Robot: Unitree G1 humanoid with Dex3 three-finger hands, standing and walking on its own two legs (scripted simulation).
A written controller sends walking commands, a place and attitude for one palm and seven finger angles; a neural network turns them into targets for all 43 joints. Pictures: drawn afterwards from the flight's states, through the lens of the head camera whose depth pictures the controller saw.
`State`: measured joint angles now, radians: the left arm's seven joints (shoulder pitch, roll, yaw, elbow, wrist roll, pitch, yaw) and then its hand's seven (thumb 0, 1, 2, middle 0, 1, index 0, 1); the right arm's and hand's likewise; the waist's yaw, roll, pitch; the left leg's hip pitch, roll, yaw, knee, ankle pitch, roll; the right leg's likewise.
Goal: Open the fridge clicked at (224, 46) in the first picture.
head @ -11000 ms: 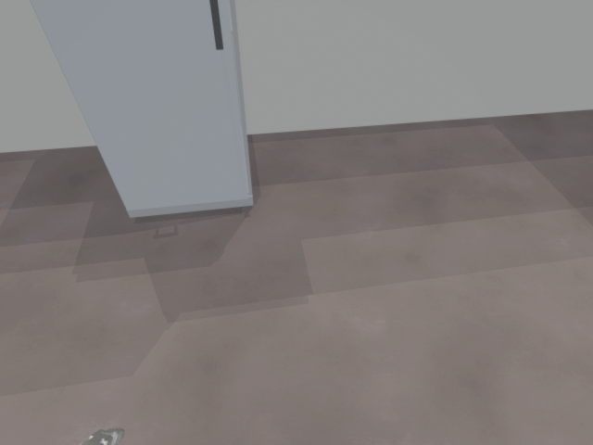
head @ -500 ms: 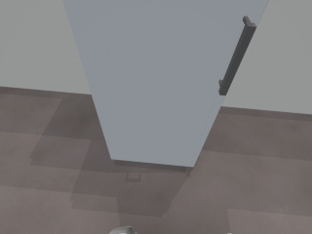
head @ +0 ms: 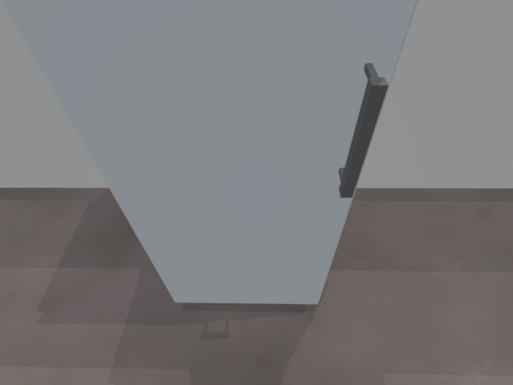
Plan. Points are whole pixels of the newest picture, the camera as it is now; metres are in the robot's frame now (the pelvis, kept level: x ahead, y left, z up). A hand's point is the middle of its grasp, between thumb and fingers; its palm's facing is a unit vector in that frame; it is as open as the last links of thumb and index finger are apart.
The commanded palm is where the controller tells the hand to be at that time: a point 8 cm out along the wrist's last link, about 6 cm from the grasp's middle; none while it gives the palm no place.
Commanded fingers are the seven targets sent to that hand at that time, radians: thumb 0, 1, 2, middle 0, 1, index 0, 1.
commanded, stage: come to a stop and stand still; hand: right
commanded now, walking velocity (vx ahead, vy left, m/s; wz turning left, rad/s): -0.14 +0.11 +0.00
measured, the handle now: (356, 138) +0.47 -0.15 +0.14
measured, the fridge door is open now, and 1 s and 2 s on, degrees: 0 0 0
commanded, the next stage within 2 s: look again from close up in 1.26 s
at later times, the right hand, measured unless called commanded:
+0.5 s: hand out of the picture -0.01 -0.14 -0.16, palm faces +0.09 +0.97 -0.24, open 7.3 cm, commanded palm none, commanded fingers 0.00 -0.90 -0.90 0.20 0.30 0.20 0.30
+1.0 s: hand out of the picture -0.06 -0.16 -0.17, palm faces +0.05 +0.98 -0.17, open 7.4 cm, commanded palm none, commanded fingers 0.00 -0.90 -0.90 0.20 0.30 0.20 0.30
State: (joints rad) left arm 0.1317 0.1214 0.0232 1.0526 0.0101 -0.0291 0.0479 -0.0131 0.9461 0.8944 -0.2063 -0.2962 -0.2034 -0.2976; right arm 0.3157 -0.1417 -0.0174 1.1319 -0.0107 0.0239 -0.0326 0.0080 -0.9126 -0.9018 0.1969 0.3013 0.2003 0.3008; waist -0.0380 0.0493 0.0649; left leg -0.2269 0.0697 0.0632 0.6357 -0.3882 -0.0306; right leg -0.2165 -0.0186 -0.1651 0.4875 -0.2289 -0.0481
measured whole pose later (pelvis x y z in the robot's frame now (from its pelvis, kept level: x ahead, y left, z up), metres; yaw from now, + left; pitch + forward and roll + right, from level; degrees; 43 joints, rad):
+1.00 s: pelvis -0.04 +0.00 +0.01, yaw +0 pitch -2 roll +0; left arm 0.30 0.11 0.01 1.14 0.01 -0.02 0.02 0.01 0.92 0.89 -0.21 -0.30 -0.20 -0.30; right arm 0.30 -0.14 0.00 1.16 -0.01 0.01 -0.04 0.01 -0.91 -0.90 0.20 0.30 0.20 0.30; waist -0.02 0.01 0.04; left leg -0.22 0.08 0.04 0.42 -0.17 -0.05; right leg -0.10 0.00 -0.07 0.41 -0.28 -0.02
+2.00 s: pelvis -0.03 +0.05 +0.00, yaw -1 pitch -2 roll -1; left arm 0.30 0.16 0.00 1.11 0.02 -0.02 0.03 0.01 0.91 0.90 -0.20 -0.30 -0.20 -0.30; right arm 0.25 -0.15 -0.01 1.12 -0.01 -0.01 -0.02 0.01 -0.91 -0.90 0.20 0.30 0.20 0.30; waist 0.00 -0.02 0.05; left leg -0.23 0.03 0.09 0.48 -0.22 0.02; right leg -0.10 -0.06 -0.03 0.43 -0.29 0.05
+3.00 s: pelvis -0.04 +0.00 -0.04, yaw -2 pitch +7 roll +2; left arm 0.31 0.18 -0.07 0.55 -0.02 -0.25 0.04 0.02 0.90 0.89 -0.21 -0.30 -0.21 -0.30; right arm 0.41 -0.26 -0.21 -0.17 0.27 -0.18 0.23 0.01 -0.12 -0.57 0.26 0.80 0.26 0.80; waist 0.00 -0.03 -0.08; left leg -0.58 0.08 0.07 0.84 -0.36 -0.04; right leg -0.52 -0.03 -0.02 0.91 -0.51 -0.02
